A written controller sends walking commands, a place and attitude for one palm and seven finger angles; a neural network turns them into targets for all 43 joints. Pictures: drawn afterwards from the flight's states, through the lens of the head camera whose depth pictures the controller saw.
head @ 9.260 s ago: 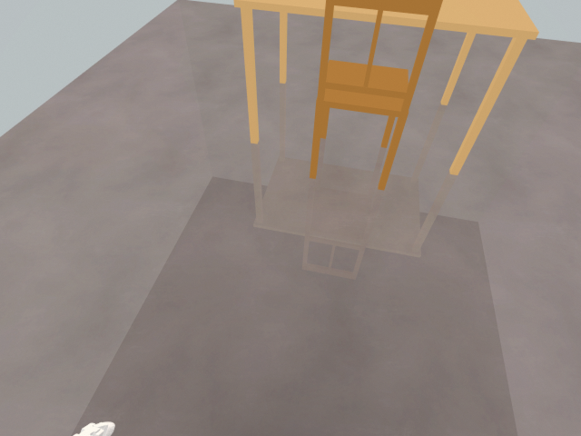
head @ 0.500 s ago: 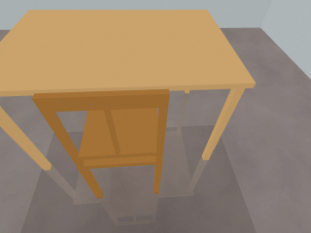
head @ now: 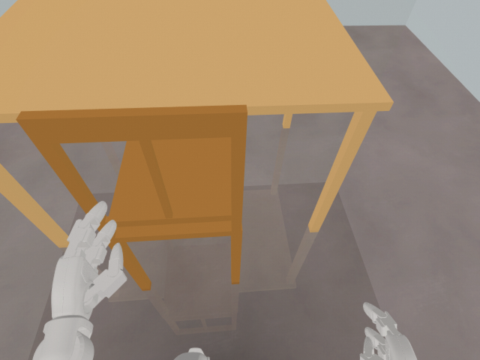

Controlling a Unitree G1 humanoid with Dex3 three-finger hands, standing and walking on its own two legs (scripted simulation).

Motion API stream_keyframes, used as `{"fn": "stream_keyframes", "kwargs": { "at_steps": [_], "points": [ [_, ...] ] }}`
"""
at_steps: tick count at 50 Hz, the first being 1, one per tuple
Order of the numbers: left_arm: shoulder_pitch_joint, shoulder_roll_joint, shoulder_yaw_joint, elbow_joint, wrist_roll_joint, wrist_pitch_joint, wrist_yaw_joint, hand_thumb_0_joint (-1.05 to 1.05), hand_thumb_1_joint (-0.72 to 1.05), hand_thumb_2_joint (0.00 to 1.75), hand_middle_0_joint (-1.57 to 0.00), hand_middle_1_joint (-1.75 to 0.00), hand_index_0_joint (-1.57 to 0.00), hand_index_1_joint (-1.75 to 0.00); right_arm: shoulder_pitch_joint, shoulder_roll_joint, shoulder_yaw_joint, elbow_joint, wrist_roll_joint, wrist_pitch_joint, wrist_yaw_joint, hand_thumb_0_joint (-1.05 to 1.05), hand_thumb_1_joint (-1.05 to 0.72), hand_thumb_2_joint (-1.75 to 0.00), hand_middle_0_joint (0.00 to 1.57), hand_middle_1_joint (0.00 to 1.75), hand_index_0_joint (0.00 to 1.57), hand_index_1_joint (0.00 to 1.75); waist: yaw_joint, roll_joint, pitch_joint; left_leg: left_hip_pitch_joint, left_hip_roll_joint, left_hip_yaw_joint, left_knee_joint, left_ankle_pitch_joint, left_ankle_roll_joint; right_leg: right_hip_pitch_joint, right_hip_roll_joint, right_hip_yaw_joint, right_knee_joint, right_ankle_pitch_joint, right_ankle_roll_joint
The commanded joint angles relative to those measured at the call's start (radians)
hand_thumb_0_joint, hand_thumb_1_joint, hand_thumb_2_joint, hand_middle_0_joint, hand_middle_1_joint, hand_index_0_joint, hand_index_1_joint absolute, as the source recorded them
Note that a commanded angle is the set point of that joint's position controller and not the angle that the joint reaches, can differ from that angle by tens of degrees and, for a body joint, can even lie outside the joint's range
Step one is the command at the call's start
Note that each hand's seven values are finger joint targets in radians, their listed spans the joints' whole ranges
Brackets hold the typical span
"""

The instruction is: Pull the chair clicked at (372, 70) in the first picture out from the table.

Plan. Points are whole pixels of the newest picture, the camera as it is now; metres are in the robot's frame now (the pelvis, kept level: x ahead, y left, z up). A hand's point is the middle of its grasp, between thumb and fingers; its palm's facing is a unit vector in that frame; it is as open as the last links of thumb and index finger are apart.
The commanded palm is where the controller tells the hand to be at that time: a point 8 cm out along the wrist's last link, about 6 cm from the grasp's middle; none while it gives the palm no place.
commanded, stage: raise the hand toward the chair's back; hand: left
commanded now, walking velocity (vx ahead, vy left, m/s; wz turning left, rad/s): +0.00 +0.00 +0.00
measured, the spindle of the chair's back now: (158, 182) +0.48 +0.20 -0.05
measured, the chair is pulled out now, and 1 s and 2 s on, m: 0.00 0.00 0.00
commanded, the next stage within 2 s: aim the fingers beside a spindle in 1.84 s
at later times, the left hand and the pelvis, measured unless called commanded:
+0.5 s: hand (123, 309) +0.21 +0.19 -0.01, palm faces +0.09 -0.99 -0.05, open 12.2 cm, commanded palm +0.17 +0.25 +0.00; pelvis -0.02 -0.02 -0.06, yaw +1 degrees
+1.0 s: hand (100, 303) +0.21 +0.22 +0.01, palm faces +0.14 -0.99 -0.05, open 16.2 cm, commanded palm +0.19 +0.27 +0.01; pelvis -0.02 +0.02 -0.05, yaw +0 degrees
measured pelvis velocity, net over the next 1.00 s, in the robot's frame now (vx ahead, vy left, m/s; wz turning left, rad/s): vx -0.02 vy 0.02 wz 0.01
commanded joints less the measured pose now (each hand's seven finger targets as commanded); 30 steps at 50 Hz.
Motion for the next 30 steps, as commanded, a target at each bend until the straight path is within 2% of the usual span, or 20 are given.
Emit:
{"fn": "stream_keyframes", "kwargs": {
  "at_steps": [1,2,3,5,7,8,9,12,13,15,16,17,19,20,21,22,24,26,27,30],
  "points": [
    [0.348,0.094,0.124,0.004,-0.068,-0.185,-0.216,0.0,0.57,0.76,-0.17,-0.25,-0.17,-0.25,-0.133,-0.142,-0.071,-0.248,0.012,-0.038,0.025,0.0,-0.9,-0.9,0.2,0.3,0.2,0.3,0.149,0.019,-0.178,-0.084,-0.011,-0.018,0.152,0.095,-0.032,-0.121,0.001,0.047,0.092,0.255,-0.008],
    [0.343,0.138,0.158,-0.008,-0.067,-0.123,-0.22,0.0,0.55,0.75,-0.16,-0.25,-0.16,-0.25,-0.137,-0.14,-0.074,-0.269,0.024,-0.015,0.019,0.0,-0.9,-0.9,0.2,0.3,0.2,0.3,0.151,0.012,-0.167,-0.115,-0.015,-0.02,0.152,0.063,-0.028,-0.102,-0.001,0.082,0.065,0.216,-0.003],
    [0.285,0.133,0.134,-0.109,-0.081,-0.072,-0.226,0.0,0.53,0.74,-0.16,-0.24,-0.16,-0.24,-0.144,-0.14,-0.07,-0.307,0.029,-0.002,0.008,0.0,-0.9,-0.9,0.2,0.3,0.2,0.3,0.137,0.011,-0.164,-0.133,-0.022,-0.011,0.159,0.027,-0.021,-0.093,-0.009,0.102,0.04,0.158,0.005],
    [0.2,0.15,0.161,-0.214,-0.1,-0.015,-0.191,0.0,0.48,0.72,-0.16,-0.23,-0.16,-0.23,-0.119,-0.123,-0.064,-0.322,0.034,0.015,-0.023,0.0,-0.9,-0.9,0.2,0.3,0.2,0.3,0.092,-0.048,-0.162,-0.151,-0.015,-0.034,0.201,-0.016,-0.006,-0.11,-0.021,0.149,-0.005,0.102,0.039],
    [0.014,0.203,0.191,-0.403,-0.093,-0.067,-0.137,0.0,0.43,0.7,-0.15,-0.23,-0.15,-0.23,-0.079,-0.114,-0.058,-0.308,0.019,0.01,-0.045,0.0,-0.9,-0.9,0.2,0.3,0.2,0.3,0.054,-0.033,-0.191,-0.159,0.002,-0.062,0.265,0.007,0.002,-0.147,-0.015,0.182,0.017,0.153,0.058],
    [-0.024,0.21,0.179,-0.47,-0.084,-0.107,-0.123,0.0,0.41,0.69,-0.15,-0.22,-0.15,-0.22,-0.069,-0.111,-0.058,-0.299,0.012,0.002,-0.052,0.0,-0.9,-0.9,0.2,0.3,0.2,0.3,0.048,0.037,-0.216,-0.131,0.008,-0.067,0.282,0.034,0.003,-0.155,-0.015,0.183,0.029,0.198,0.051],
    [-0.054,0.194,0.151,-0.487,-0.083,-0.146,-0.121,0.0,0.39,0.68,-0.15,-0.22,-0.15,-0.22,-0.055,-0.108,-0.051,-0.276,0.008,-0.008,-0.056,0.0,-0.9,-0.9,0.2,0.3,0.2,0.3,0.026,0.055,-0.195,-0.12,0.011,-0.075,0.294,0.052,0.004,-0.177,-0.009,0.168,0.038,0.232,0.047],
    [-0.109,0.175,0.083,-0.483,-0.078,-0.227,-0.168,0.0,0.32,0.65,-0.14,-0.21,-0.14,-0.21,-0.033,-0.12,-0.044,-0.213,0.004,-0.045,-0.074,0.0,-0.9,-0.9,0.2,0.3,0.2,0.3,-0.018,0.06,-0.223,-0.122,0.022,-0.091,0.347,0.088,0.015,-0.232,0.002,0.154,0.069,0.278,0.047],
    [-0.089,0.163,0.073,-0.423,-0.086,-0.222,-0.196,0.0,0.29,0.64,-0.14,-0.2,-0.14,-0.2,-0.031,-0.121,-0.042,-0.191,0.007,-0.055,-0.081,0.0,-0.9,-0.9,0.2,0.3,0.2,0.3,-0.02,0.04,-0.212,-0.14,0.024,-0.094,0.352,0.075,0.013,-0.231,-0.002,0.158,0.065,0.272,0.05],
    [-0.034,0.159,0.08,-0.319,-0.104,-0.171,-0.248,0.0,0.25,0.62,-0.13,-0.2,-0.13,-0.2,-0.041,-0.126,-0.038,-0.173,0.023,-0.062,-0.095,0.0,-0.9,-0.9,0.2,0.3,0.2,0.3,-0.006,0.022,-0.197,-0.186,0.027,-0.097,0.345,0.029,0.01,-0.226,-0.008,0.165,0.048,0.197,0.055],
    [-0.026,0.172,0.093,-0.294,-0.113,-0.131,-0.266,0.0,0.22,0.61,-0.13,-0.19,-0.13,-0.19,-0.05,-0.129,-0.036,-0.174,0.029,-0.062,-0.102,0.0,-0.9,-0.9,0.2,0.3,0.2,0.3,0.005,0.005,-0.219,-0.201,0.025,-0.098,0.341,0.011,0.009,-0.196,-0.019,0.187,0.032,0.167,0.063],
    [0.016,0.179,0.121,-0.256,-0.122,-0.083,-0.275,0.0,0.2,0.6,-0.13,-0.19,-0.13,-0.19,-0.059,-0.124,-0.038,-0.173,0.035,-0.061,-0.108,0.0,-0.9,-0.9,0.2,0.3,0.2,0.3,0.028,0.01,-0.236,-0.195,0.023,-0.101,0.329,0.02,0.009,-0.167,-0.018,0.189,0.024,0.163,0.064],
    [0.046,0.207,0.164,-0.29,-0.132,-0.007,-0.267,0.0,0.15,0.58,-0.13,-0.18,-0.13,-0.18,-0.072,-0.117,-0.04,-0.191,0.042,-0.056,-0.112,0.0,-0.9,-0.9,0.2,0.3,0.2,0.3,0.063,-0.002,-0.299,-0.172,0.019,-0.103,0.304,0.038,0.005,-0.094,-0.037,0.193,0.017,0.19,0.068],
    [0.046,0.209,0.177,-0.297,-0.136,0.021,-0.25,0.0,0.13,0.57,-0.12,-0.18,-0.12,-0.18,-0.081,-0.111,-0.04,-0.192,0.041,-0.053,-0.114,0.0,-0.9,-0.9,0.2,0.3,0.2,0.3,0.069,-0.013,-0.306,-0.159,0.018,-0.105,0.291,0.051,0.003,-0.08,-0.041,0.189,0.015,0.213,0.071],
    [0.048,0.215,0.201,-0.31,-0.136,0.036,-0.23,0.0,0.11,0.56,-0.12,-0.18,-0.12,-0.18,-0.085,-0.104,-0.042,-0.191,0.038,-0.051,-0.114,0.0,-0.9,-0.9,0.2,0.3,0.2,0.3,0.08,-0.02,-0.317,-0.15,0.018,-0.105,0.281,0.064,-0.001,-0.066,-0.04,0.178,0.02,0.233,0.07],
    [0.075,0.229,0.242,-0.288,-0.132,0.045,-0.202,0.0,0.08,0.55,-0.12,-0.17,-0.12,-0.17,-0.093,-0.099,-0.045,-0.189,0.033,-0.044,-0.114,0.0,-0.9,-0.9,0.2,0.3,0.2,0.3,0.093,-0.059,-0.33,-0.152,0.018,-0.109,0.272,0.079,-0.002,-0.05,-0.031,0.161,0.029,0.251,0.071],
    [0.064,0.18,0.197,-0.345,-0.126,0.017,-0.167,0.0,0.04,0.53,-0.11,-0.16,-0.11,-0.16,-0.088,-0.091,-0.043,-0.19,0.026,-0.046,-0.104,0.0,-0.9,-0.9,0.2,0.3,0.2,0.3,0.085,-0.026,-0.311,-0.111,0.018,-0.106,0.247,0.111,-0.005,-0.075,-0.021,0.123,0.044,0.303,0.063],
    [0.071,0.155,0.171,-0.329,-0.114,-0.018,-0.139,0.0,-0.01,0.51,-0.11,-0.16,-0.11,-0.16,-0.086,-0.095,-0.042,-0.183,0.02,-0.047,-0.096,0.0,-0.9,-0.9,0.2,0.3,0.2,0.3,0.073,-0.043,-0.26,-0.109,0.017,-0.107,0.228,0.101,-0.007,-0.119,-0.004,0.086,0.055,0.281,0.051],
    [0.079,0.165,0.178,-0.304,-0.103,-0.031,-0.128,0.0,-0.03,0.5,-0.11,-0.15,-0.11,-0.15,-0.093,-0.097,-0.042,-0.179,0.019,-0.046,-0.095,0.0,-0.9,-0.9,0.2,0.3,0.2,0.3,0.076,-0.046,-0.246,-0.118,0.018,-0.106,0.229,0.093,-0.005,-0.135,0.0,0.087,0.056,0.258,0.049],
    [0.086,0.137,0.122,-0.291,-0.09,-0.07,-0.126,0.0,-0.1,0.47,-0.1,-0.14,-0.1,-0.14,-0.083,-0.109,-0.042,-0.183,0.016,-0.048,-0.087,0.0,-0.9,-0.9,0.2,0.3,0.2,0.3,0.057,-0.026,-0.219,-0.104,0.021,-0.1,0.214,0.066,-0.002,-0.191,0.013,0.053,0.064,0.189,0.034]
  ]
}}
